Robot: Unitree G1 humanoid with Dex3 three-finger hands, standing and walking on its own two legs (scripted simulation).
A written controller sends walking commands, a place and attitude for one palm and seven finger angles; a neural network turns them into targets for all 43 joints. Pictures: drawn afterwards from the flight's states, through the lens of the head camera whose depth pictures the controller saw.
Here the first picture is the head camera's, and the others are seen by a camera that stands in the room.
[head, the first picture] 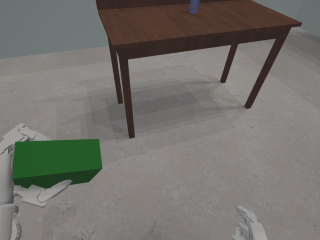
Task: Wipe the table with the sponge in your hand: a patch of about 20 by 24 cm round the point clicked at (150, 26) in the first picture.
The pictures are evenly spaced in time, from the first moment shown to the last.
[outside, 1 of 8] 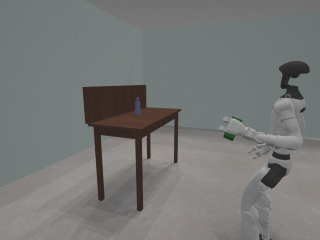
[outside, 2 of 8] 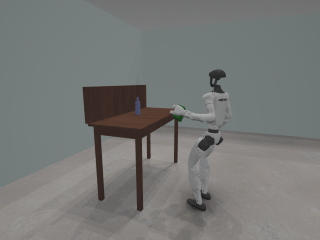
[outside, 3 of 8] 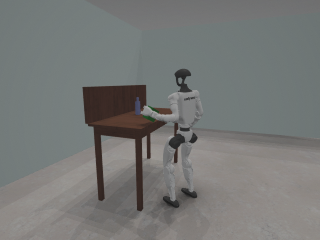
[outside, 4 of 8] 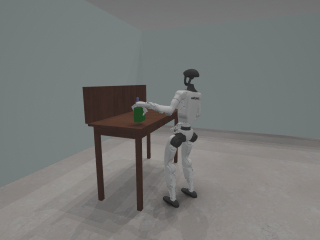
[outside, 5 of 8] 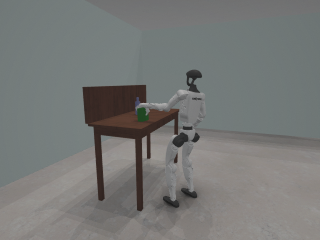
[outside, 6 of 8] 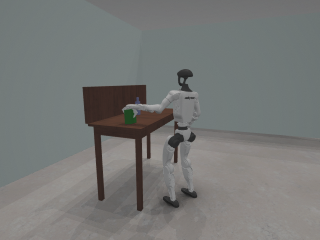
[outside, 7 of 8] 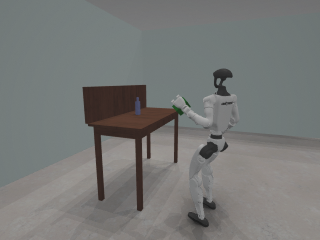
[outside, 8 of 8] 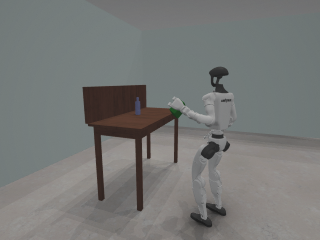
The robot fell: no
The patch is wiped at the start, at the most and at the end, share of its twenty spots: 0.00 1.00 1.00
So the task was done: yes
